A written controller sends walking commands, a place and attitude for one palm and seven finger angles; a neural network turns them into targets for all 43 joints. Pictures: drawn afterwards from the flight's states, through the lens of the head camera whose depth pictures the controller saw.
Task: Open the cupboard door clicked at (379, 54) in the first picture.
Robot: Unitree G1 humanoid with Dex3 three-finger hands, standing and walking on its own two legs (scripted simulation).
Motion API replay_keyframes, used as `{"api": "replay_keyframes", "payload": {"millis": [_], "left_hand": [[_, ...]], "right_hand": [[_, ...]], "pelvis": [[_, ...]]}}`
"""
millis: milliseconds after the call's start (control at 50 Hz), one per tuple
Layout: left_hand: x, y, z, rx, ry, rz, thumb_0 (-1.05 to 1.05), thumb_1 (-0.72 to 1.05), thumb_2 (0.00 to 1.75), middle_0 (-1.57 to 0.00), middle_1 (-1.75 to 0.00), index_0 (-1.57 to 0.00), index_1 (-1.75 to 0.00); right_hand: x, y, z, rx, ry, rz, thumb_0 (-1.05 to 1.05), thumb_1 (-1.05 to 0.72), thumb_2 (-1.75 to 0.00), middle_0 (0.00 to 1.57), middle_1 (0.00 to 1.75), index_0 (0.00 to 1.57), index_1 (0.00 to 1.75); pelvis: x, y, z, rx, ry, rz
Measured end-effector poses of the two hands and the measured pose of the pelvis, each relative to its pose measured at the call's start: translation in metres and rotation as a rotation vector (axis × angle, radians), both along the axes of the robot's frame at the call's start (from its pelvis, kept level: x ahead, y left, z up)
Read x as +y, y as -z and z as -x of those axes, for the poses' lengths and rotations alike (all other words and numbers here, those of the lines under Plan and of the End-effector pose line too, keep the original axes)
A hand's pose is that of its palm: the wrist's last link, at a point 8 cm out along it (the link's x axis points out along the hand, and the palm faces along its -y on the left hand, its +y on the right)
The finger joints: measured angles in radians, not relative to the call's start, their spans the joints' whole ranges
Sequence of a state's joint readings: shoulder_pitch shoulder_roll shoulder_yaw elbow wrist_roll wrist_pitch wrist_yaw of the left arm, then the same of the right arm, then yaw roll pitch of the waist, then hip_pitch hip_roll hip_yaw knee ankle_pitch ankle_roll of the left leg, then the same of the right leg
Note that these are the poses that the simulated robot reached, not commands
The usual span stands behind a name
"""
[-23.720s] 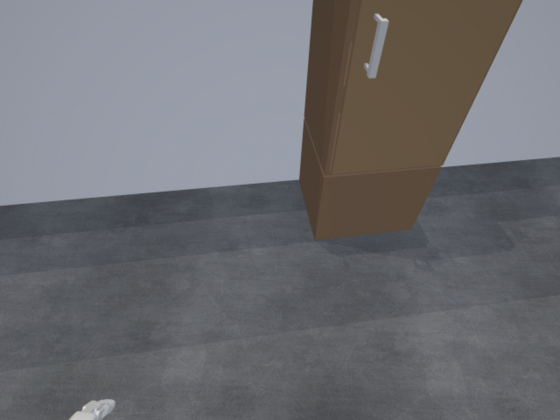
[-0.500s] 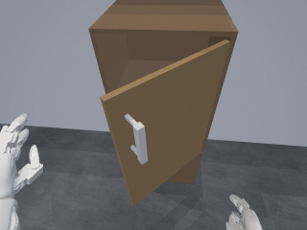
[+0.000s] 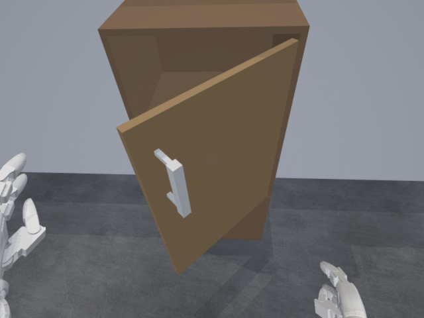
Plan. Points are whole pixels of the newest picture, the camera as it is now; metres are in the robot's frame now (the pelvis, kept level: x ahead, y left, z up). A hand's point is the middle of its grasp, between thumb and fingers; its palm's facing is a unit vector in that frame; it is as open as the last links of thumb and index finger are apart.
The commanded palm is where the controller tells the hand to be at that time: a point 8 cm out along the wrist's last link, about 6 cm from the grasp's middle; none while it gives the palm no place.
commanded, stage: step back with the hand held close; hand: left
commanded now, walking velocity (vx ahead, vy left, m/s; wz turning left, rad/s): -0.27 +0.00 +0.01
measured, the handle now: (173, 184) +0.32 +0.10 +0.11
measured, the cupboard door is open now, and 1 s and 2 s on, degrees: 46 46 46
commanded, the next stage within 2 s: stop stepping back and stand still in 1.12 s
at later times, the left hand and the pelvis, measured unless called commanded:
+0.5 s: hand out of the picture +0.12 +0.31 +0.15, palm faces +0.43 -0.75 -0.50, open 7.4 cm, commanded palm +0.05 +0.34 +0.17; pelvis -0.08 +0.04 -0.02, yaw +2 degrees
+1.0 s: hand out of the picture +0.02 +0.35 +0.17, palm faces +0.45 -0.79 -0.41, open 7.4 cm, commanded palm -0.04 +0.37 +0.17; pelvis -0.18 +0.07 -0.01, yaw +0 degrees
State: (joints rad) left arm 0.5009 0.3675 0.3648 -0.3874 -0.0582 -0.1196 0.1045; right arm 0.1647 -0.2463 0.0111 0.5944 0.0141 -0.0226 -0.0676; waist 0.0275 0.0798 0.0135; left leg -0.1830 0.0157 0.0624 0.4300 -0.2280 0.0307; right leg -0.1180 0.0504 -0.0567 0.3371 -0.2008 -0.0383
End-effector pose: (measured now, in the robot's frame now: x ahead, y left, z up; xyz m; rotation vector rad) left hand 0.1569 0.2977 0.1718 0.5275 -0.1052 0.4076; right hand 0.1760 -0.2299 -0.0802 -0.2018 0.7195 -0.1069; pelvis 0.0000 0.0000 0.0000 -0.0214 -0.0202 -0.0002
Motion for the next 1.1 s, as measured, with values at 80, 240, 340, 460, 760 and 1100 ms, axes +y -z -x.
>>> {"api": "replay_keyframes", "payload": {"millis": [80, 240, 340, 460, 760, 1100], "left_hand": [[-0.002, 0.011, 0.001, 0.063, 0.039, 0.006, 0.01, 0.89, 0.89, -0.21, -0.30, -0.21, -0.30], [0.011, 0.007, 0.019, 0.026, 0.083, -0.031, 0.01, 0.89, 0.89, -0.21, -0.30, -0.21, -0.30], [0.024, 0.003, 0.040, -0.031, 0.083, -0.051, 0.01, 0.89, 0.89, -0.21, -0.30, -0.21, -0.30], [0.038, 0.004, 0.072, -0.073, 0.046, -0.081, 0.01, 0.89, 0.89, -0.21, -0.30, -0.21, -0.30], [0.044, 0.010, 0.131, -0.158, 0.061, -0.031, 0.01, 0.89, 0.89, -0.21, -0.30, -0.21, -0.30], [0.085, -0.011, 0.212, -0.249, 0.116, -0.018, 0.01, 0.89, 0.89, -0.21, -0.30, -0.21, -0.30]], "right_hand": [[-0.006, 0.001, 0.013, 0.027, 0.048, 0.016, 0.02, -0.91, -0.90, 0.20, 0.30, 0.20, 0.30], [-0.003, -0.004, 0.046, 0.049, 0.097, 0.059, 0.02, -0.91, -0.90, 0.20, 0.30, 0.20, 0.30], [0.009, -0.008, 0.065, 0.026, 0.089, 0.072, 0.02, -0.91, -0.90, 0.20, 0.30, 0.20, 0.30], [0.026, -0.002, 0.087, -0.004, 0.051, 0.068, 0.02, -0.91, -0.90, 0.20, 0.30, 0.20, 0.30], [0.048, 0.009, 0.138, 0.036, -0.010, 0.076, 0.02, -0.91, -0.90, 0.21, 0.30, 0.21, 0.30], [0.095, -0.018, 0.211, -0.055, -0.037, 0.075, 0.02, -0.91, -0.90, 0.20, 0.30, 0.20, 0.30]], "pelvis": [[0.006, 0.001, 0.007, 0.018, 0.010, -0.002], [0.017, 0.005, 0.030, 0.018, 0.017, -0.001], [0.027, 0.009, 0.049, 0.011, 0.016, 0.003], [0.036, 0.016, 0.073, -0.002, -0.010, 0.005], [0.047, 0.022, 0.125, -0.004, -0.038, 0.034], [0.080, 0.013, 0.214, 0.085, 0.001, 0.099]]}}
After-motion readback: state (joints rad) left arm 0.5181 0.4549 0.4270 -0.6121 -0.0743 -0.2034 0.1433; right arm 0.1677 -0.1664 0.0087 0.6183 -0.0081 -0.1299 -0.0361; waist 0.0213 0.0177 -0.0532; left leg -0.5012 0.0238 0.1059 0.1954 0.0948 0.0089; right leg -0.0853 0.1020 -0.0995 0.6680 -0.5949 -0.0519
